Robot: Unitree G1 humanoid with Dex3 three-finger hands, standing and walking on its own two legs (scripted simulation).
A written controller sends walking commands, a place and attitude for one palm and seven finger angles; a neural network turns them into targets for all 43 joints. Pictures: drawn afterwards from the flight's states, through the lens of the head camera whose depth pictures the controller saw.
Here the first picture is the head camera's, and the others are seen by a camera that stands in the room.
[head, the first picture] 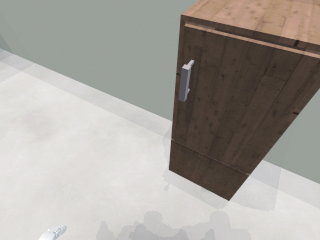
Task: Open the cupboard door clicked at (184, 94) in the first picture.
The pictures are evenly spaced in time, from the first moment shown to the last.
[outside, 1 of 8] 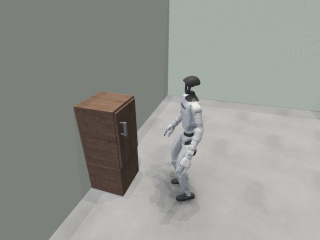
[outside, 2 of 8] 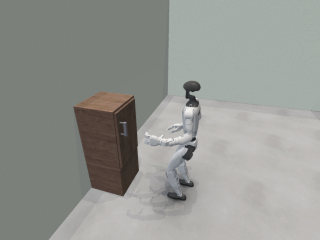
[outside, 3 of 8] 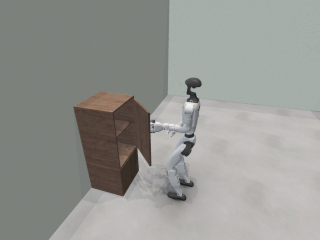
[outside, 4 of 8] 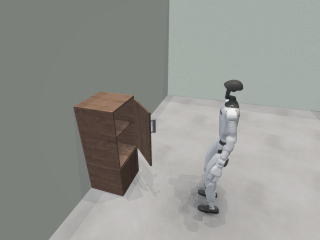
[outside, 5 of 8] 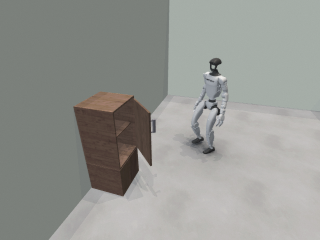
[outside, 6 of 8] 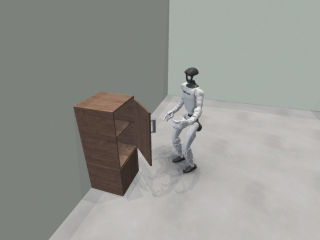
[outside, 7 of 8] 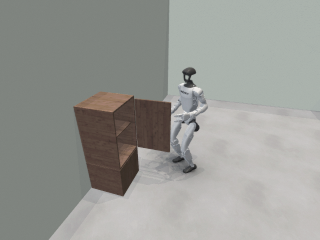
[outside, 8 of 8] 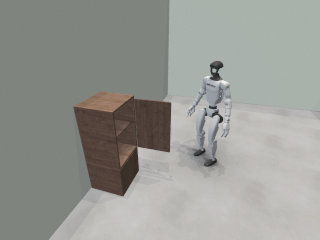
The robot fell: no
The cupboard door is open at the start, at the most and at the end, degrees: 0 92 91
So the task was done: yes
